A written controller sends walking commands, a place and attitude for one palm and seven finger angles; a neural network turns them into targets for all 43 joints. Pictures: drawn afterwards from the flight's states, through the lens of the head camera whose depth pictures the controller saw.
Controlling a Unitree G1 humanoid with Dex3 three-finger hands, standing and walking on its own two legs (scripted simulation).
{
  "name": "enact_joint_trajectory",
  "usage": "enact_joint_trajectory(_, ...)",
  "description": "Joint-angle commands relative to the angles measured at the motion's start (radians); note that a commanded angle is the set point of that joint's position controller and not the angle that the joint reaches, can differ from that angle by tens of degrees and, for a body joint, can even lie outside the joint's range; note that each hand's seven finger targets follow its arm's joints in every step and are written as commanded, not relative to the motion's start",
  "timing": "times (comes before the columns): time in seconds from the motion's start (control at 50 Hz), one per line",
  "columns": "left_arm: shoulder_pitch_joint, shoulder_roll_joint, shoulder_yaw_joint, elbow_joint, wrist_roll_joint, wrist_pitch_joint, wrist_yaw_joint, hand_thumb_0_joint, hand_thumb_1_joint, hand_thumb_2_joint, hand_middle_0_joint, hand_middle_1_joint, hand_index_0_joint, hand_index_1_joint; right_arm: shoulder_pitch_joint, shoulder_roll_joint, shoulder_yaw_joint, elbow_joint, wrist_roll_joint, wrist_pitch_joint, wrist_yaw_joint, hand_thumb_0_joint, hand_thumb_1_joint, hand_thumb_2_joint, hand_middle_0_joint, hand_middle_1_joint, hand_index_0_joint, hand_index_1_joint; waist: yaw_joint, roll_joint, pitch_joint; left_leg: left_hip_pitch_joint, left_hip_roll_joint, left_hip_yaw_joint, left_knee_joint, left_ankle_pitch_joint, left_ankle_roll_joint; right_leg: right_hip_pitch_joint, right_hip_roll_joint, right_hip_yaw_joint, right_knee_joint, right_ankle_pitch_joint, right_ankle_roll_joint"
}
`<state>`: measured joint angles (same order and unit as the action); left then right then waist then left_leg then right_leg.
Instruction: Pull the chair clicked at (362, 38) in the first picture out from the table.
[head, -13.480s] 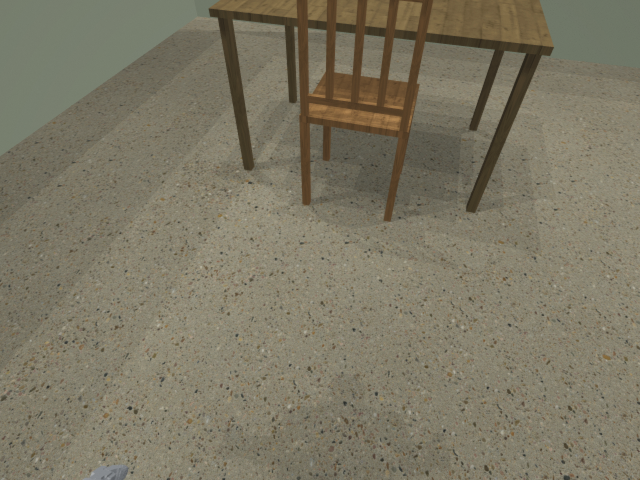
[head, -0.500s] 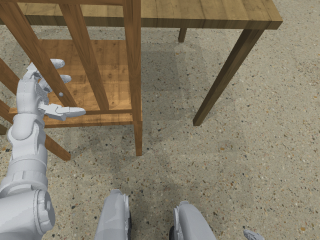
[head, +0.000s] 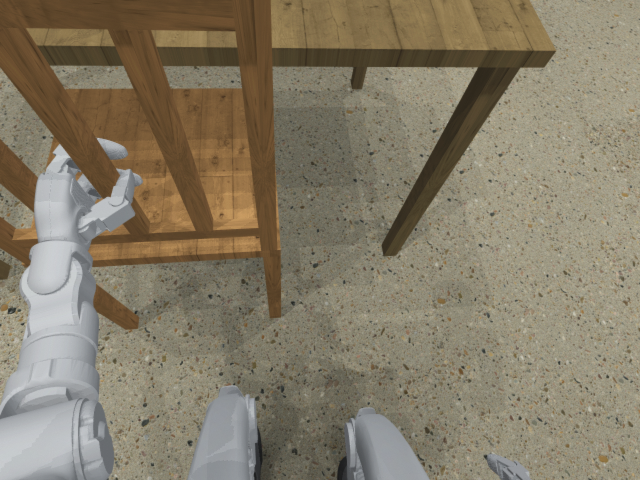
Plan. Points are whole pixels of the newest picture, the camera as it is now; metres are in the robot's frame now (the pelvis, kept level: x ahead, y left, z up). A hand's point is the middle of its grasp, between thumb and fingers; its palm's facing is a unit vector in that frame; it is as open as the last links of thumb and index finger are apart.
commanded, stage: hook a spindle and tug to test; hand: left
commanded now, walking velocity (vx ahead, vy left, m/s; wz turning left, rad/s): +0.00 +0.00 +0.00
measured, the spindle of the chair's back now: (92, 159) +0.47 +0.26 +0.07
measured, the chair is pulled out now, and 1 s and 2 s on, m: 0.00 0.07 0.18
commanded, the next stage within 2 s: step backward, pulling the chair out in 0.48 s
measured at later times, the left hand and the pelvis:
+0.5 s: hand (121, 230) +0.40 +0.23 +0.03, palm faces +0.11 -0.99 -0.05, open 5.8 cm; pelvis +0.02 +0.00 +0.01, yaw +1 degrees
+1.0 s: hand (145, 245) +0.37 +0.19 +0.05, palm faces +0.20 -0.97 -0.12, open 5.4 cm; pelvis +0.00 +0.00 +0.10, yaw +3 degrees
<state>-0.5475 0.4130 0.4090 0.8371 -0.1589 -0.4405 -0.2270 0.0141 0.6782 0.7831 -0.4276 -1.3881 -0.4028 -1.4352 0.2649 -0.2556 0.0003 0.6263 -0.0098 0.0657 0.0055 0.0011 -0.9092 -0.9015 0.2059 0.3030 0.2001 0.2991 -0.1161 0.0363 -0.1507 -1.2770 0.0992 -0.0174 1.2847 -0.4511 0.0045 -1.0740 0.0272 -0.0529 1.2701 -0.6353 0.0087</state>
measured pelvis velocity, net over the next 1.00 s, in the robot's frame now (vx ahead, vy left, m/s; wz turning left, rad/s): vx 0.00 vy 0.00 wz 0.05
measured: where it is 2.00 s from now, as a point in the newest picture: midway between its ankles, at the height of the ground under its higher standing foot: outside the picture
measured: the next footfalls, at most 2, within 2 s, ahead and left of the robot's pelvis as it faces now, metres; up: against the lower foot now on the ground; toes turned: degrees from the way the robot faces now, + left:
left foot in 1.86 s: +0.01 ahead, +0.13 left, +0.00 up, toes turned +3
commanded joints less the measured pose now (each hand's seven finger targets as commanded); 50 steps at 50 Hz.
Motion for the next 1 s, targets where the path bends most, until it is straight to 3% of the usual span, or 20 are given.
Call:
enact_joint_trajectory(0.0,-0.15,0.224,0.019,-0.301,-0.015,-0.092,-0.025,0.0,0.9,0.9,-0.5,-1.45,-0.5,-1.45,0.105,-0.171,-0.067,-0.089,-0.003,-0.026,-0.006,0.0,-0.9,-0.9,0.2,0.3,0.2,0.3,0.037,0.12,-0.521,0.64,-0.046,-0.043,-0.122,0.385,0.016,0.06,0.027,0.004,-0.175,0.426,-0.036)
enact_joint_trajectory(0.12,0.004,0.204,0.025,-0.374,-0.03,-0.089,-0.014,0.0,0.9,0.9,-0.5,-1.45,-0.5,-1.45,0.097,-0.164,-0.071,-0.106,0.001,-0.038,0.004,0.0,-0.9,-0.9,0.2,0.3,0.2,0.3,0.055,0.106,-0.514,0.644,-0.047,-0.033,-0.137,0.445,0.013,0.119,0.028,0.004,-0.181,0.503,-0.034)
enact_joint_trajectory(0.14,-0.02,0.185,0.004,-0.389,-0.032,-0.092,-0.013,0.0,0.9,0.9,-0.5,-1.45,-0.5,-1.45,0.091,-0.162,-0.071,-0.103,0.001,-0.04,0.004,0.0,-0.9,-0.9,0.2,0.3,0.2,0.3,0.041,0.108,-0.496,0.637,-0.047,-0.03,-0.138,0.434,0.014,0.108,0.027,0.005,-0.184,0.5,-0.031)
enact_joint_trajectory(0.2,0.013,0.166,-0.008,-0.449,-0.039,-0.105,-0.007,0.0,0.9,0.9,-0.5,-1.45,-0.5,-1.45,0.088,-0.159,-0.074,-0.107,-0.001,-0.052,0.007,0.0,-0.9,-0.9,0.2,0.3,0.2,0.3,0.049,0.139,-0.505,0.664,-0.047,-0.03,-0.139,0.452,0.012,0.111,0.027,0.005,-0.183,0.503,-0.034)
enact_joint_trajectory(0.28,0.039,0.15,-0.016,-0.457,-0.043,-0.104,-0.002,0.0,0.9,0.9,-0.5,-1.45,-0.5,-1.45,0.082,-0.158,-0.076,-0.1,-0.001,-0.062,0.006,0.0,-0.9,-0.9,0.2,0.3,0.2,0.3,0.039,0.106,-0.484,0.65,-0.047,-0.028,-0.138,0.453,0.013,0.119,0.026,0.006,-0.186,0.525,-0.029)
enact_joint_trajectory(0.32,0.059,0.165,0.002,-0.449,-0.042,-0.11,-0.005,0.0,0.9,0.9,-0.5,-1.45,-0.5,-1.45,0.082,-0.159,-0.076,-0.097,-0.003,-0.065,0.004,0.0,-0.9,-0.9,0.2,0.3,0.2,0.3,0.046,0.103,-0.482,0.642,-0.048,-0.026,-0.135,0.458,0.012,0.122,0.024,0.008,-0.179,0.53,-0.03)
enact_joint_trajectory(0.42,0.077,0.13,-0.023,-0.451,-0.052,-0.112,-0.017,0.0,0.9,0.9,-0.5,-1.45,-0.5,-1.45,0.069,-0.156,-0.074,-0.102,-0.002,-0.074,0.0,0.0,-0.9,-0.9,0.2,0.3,0.2,0.3,0.046,0.097,-0.477,0.645,-0.05,-0.027,-0.134,0.454,0.012,0.119,0.021,0.006,-0.179,0.518,-0.03)
enact_joint_trajectory(0.54,-0.001,0.155,-0.006,-0.398,-0.053,-0.103,-0.026,0.0,0.9,0.9,-0.5,-1.45,-0.5,-1.45,0.057,-0.159,-0.068,-0.091,-0.001,-0.078,-0.013,0.0,-0.9,-0.9,0.2,0.3,0.2,0.3,0.037,0.077,-0.451,0.599,-0.054,-0.025,-0.122,0.389,0.015,0.108,0.019,0.013,-0.18,0.482,-0.029)
enact_joint_trajectory(0.56,-0.091,0.141,-0.034,-0.419,-0.052,-0.108,-0.027,0.0,0.9,0.9,-0.5,-1.45,-0.5,-1.45,0.055,-0.157,-0.067,-0.082,0.0,-0.081,-0.016,0.0,-0.9,-0.9,0.2,0.3,0.2,0.3,0.018,0.095,-0.451,0.606,-0.053,-0.026,-0.116,0.377,0.016,0.086,0.018,0.015,-0.181,0.468,-0.028)
enact_joint_trajectory(0.58,-0.248,0.456,0.04,-0.57,0.105,0.005,0.14,0.0,0.9,0.9,-0.5,-1.45,-0.5,-1.45,0.073,-0.142,-0.05,-0.158,0.045,-0.026,-0.04,0.0,-0.9,-0.9,0.2,0.3,0.2,0.3,0.106,0.245,-0.708,0.96,-0.042,0.001,-0.306,0.389,0.025,0.48,-0.051,0.099,-0.338,0.505,-0.047)
enact_joint_trajectory(0.6,-0.242,0.376,-0.007,-0.614,0.113,0.067,0.211,0.0,0.9,0.9,-0.5,-1.45,-0.5,-1.45,0.079,-0.126,-0.047,-0.185,0.046,-0.026,-0.062,0.0,-0.9,-0.9,0.2,0.3,0.2,0.3,0.087,0.294,-0.677,1.037,-0.054,-0.008,-0.34,0.445,0.025,0.481,-0.037,0.067,-0.392,0.606,-0.044)
enact_joint_trajectory(0.64,-0.012,0.183,-0.117,-0.408,0.132,0.194,0.274,0.0,0.9,0.9,-0.5,-1.45,-0.5,-1.45,0.074,-0.128,-0.044,-0.168,0.048,0.001,-0.085,0.0,-0.9,-0.9,0.2,0.3,0.2,0.3,0.065,0.184,-0.497,0.975,-0.031,-0.049,-0.403,0.466,0.025,0.452,-0.036,0.028,-0.411,0.592,-0.031)
enact_joint_trajectory(0.68,0.034,0.091,-0.185,-0.235,0.131,0.265,0.306,0.0,0.9,0.9,-0.5,-1.45,-0.5,-1.45,0.07,-0.135,-0.04,-0.139,0.05,0.028,-0.095,0.0,-0.9,-0.9,0.2,0.3,0.2,0.3,0.058,0.065,-0.352,0.871,-0.011,-0.058,-0.44,0.477,0.04,0.508,-0.046,0.041,-0.471,0.619,-0.01)
enact_joint_trajectory(0.7,-0.021,0.084,-0.196,-0.186,0.13,0.271,0.316,0.0,0.9,0.9,-0.5,-1.45,-0.5,-1.45,0.072,-0.14,-0.04,-0.129,0.049,0.033,-0.098,0.0,-0.9,-0.9,0.2,0.3,0.2,0.3,0.056,0.031,-0.335,0.858,-0.01,-0.05,-0.453,0.503,0.039,0.545,-0.057,0.049,-0.505,0.659,-0.001)
enact_joint_trajectory(0.72,-0.084,0.096,-0.195,-0.16,0.129,0.259,0.326,0.0,0.9,0.9,-0.5,-1.45,-0.5,-1.45,0.068,-0.142,-0.038,-0.116,0.046,0.035,-0.099,0.0,-0.9,-0.9,0.2,0.3,0.2,0.3,0.054,0.049,-0.315,0.858,0.001,-0.047,-0.469,0.535,0.037,0.575,-0.073,0.061,-0.527,0.696,0.007)
enact_joint_trajectory(0.8,-0.192,0.083,-0.212,-0.032,0.142,0.203,0.339,0.0,0.9,0.9,-0.5,-1.45,-0.5,-1.45,0.075,-0.153,-0.046,-0.075,0.033,0.034,-0.1,0.0,-0.9,-0.9,0.2,0.3,0.2,0.3,0.063,0.174,-0.28,1.001,0.045,-0.096,-0.539,0.769,0.052,0.598,-0.072,0.051,-0.552,0.687,0.009)
enact_joint_trajectory(0.82,-0.201,0.055,-0.231,-0.011,0.139,0.189,0.335,0.0,0.9,0.9,-0.5,-1.45,-0.5,-1.45,0.072,-0.144,-0.044,-0.071,0.03,0.035,-0.096,0.0,-0.9,-0.9,0.2,0.3,0.2,0.3,0.063,0.205,-0.274,1.03,0.056,-0.115,-0.554,0.807,0.056,0.593,-0.067,0.047,-0.555,0.654,0.007)
enact_joint_trajectory(0.88,-0.2,0.018,-0.261,0.02,0.131,0.161,0.321,0.0,0.9,0.9,-0.5,-1.45,-0.5,-1.45,0.055,-0.14,-0.052,-0.063,0.03,0.028,-0.091,0.0,-0.9,-0.9,0.2,0.3,0.2,0.3,0.066,0.228,-0.258,1.06,0.075,-0.148,-0.589,0.788,0.06,0.601,-0.054,0.045,-0.587,0.563,0.002)
enact_joint_trajectory(0.92,-0.177,0.016,-0.261,0.003,0.131,0.15,0.318,0.0,0.9,0.9,-0.5,-1.45,-0.5,-1.45,0.049,-0.139,-0.056,-0.06,0.033,0.023,-0.091,0.0,-0.9,-0.9,0.2,0.3,0.2,0.3,0.068,0.231,-0.277,1.097,0.078,-0.148,-0.598,0.815,0.059,0.628,-0.051,0.046,-0.607,0.576,-0.002)
enact_joint_trajectory(0.98,-0.128,-0.003,-0.275,-0.035,0.12,0.146,0.31,0.0,0.9,0.9,-0.5,-1.45,-0.5,-1.45,0.021,-0.133,-0.058,-0.078,0.037,0.019,-0.091,0.0,-0.9,-0.9,0.2,0.3,0.2,0.3,0.071,0.187,-0.278,1.061,0.082,-0.145,-0.63,0.729,0.052,0.686,-0.054,0.05,-0.633,0.571,-0.002)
